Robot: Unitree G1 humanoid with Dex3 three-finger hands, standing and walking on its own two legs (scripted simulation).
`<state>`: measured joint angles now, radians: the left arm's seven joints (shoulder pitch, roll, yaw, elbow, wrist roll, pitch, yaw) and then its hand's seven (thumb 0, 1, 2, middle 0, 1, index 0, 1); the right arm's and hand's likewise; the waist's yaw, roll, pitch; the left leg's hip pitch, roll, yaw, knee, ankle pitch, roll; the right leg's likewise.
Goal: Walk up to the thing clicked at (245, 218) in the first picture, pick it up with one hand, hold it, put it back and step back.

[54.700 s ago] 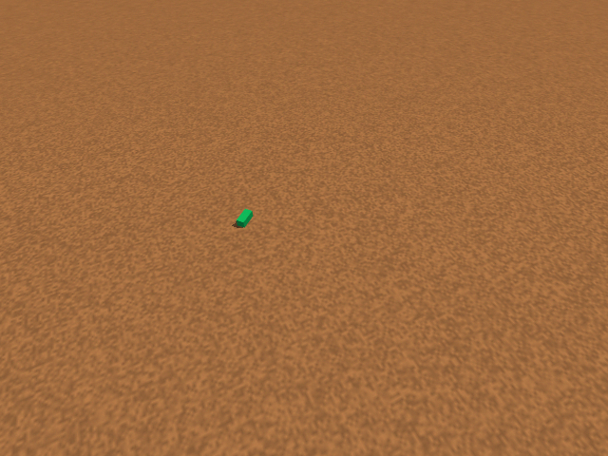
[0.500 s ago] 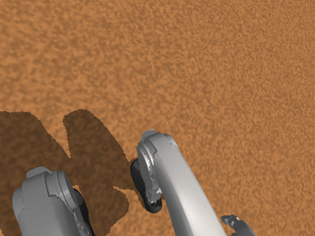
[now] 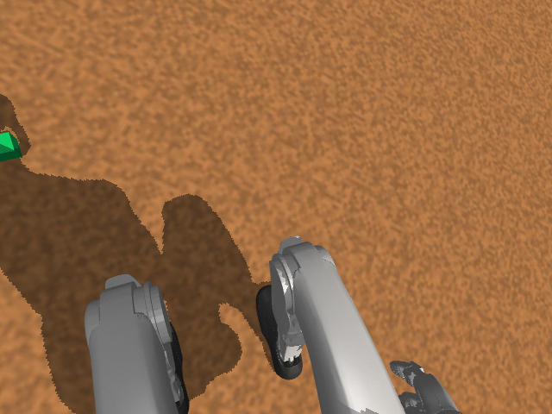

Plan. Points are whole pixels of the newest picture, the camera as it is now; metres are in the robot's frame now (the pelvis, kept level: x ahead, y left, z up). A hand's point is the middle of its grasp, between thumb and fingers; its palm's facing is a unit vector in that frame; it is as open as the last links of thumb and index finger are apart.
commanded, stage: home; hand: left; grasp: from above
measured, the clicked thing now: out of the picture +0.58 +0.41 -0.39
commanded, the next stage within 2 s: none
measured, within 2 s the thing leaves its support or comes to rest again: neither
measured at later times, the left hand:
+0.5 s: hand out of the picture +0.35 +0.29 +0.11, palm faces +0.06 -0.90 -0.42, open 7.4 cm
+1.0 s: hand out of the picture +0.23 +0.21 +0.25, palm faces +0.24 -0.95 -0.20, open 7.4 cm
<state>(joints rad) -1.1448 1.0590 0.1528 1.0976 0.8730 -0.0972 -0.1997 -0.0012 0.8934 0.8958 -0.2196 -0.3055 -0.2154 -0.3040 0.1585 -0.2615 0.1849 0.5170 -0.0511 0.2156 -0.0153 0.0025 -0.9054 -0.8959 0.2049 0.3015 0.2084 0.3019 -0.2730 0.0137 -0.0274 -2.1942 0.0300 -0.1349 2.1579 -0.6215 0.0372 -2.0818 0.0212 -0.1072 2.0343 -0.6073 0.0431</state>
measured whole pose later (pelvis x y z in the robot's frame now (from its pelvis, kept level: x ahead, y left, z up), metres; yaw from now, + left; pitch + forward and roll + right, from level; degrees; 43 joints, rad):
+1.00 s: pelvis +0.09 +0.00 +0.31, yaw +11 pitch +12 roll -3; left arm 0.43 0.22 0.04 -0.03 -0.07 0.41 0.05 0.01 0.91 0.90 -0.21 -0.30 -0.20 -0.30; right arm 0.27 -0.21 0.06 0.55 0.02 -0.16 -0.18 0.02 -0.90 -0.90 0.20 0.30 0.21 0.30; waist -0.06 0.06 -0.17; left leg -0.73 0.03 -0.06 1.00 -0.47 0.00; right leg -0.66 0.01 -0.07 0.91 -0.45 0.01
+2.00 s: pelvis +0.09 -0.01 +0.31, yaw +11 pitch +9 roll -3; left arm 0.50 0.22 0.03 -0.11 -0.05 0.45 0.02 0.01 0.91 0.90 -0.21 -0.30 -0.20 -0.30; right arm 0.29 -0.21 0.04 0.55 0.01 -0.24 -0.19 0.02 -0.90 -0.90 0.20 0.30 0.21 0.30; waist -0.04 0.05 -0.16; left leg -0.69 0.03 -0.06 1.00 -0.47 -0.01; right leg -0.63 0.01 -0.07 0.93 -0.47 0.00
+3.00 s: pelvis +0.10 +0.00 +0.31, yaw +11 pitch +10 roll -3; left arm 0.51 0.23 0.02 -0.13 -0.05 0.45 0.03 0.01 0.91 0.90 -0.21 -0.30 -0.20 -0.30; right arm 0.29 -0.21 0.04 0.54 0.01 -0.22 -0.19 0.02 -0.90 -0.90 0.20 0.30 0.21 0.30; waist -0.04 0.05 -0.17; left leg -0.70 0.03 -0.06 1.01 -0.49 -0.01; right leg -0.63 0.01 -0.06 0.94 -0.48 0.01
